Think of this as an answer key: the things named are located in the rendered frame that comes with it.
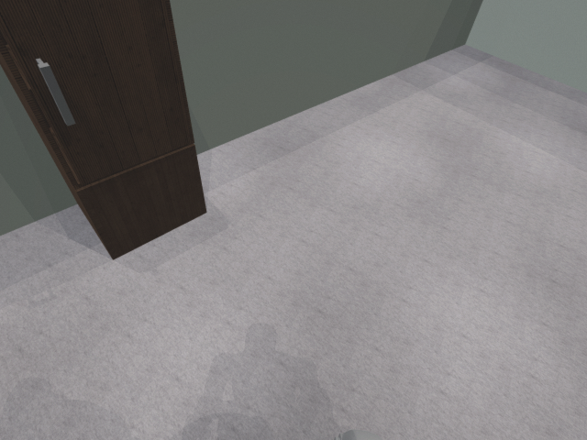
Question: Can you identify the handle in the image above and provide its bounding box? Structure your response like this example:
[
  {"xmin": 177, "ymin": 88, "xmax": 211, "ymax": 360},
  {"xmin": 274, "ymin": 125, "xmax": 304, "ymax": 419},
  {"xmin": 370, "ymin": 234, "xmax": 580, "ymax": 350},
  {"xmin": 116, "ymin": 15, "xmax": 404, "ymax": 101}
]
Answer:
[{"xmin": 36, "ymin": 58, "xmax": 76, "ymax": 126}]

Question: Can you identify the cupboard door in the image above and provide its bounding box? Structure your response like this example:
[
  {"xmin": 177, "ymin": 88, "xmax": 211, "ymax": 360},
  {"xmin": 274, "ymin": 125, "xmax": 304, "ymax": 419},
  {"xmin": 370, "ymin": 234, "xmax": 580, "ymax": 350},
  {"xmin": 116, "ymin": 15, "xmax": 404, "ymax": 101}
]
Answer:
[{"xmin": 0, "ymin": 0, "xmax": 191, "ymax": 185}]

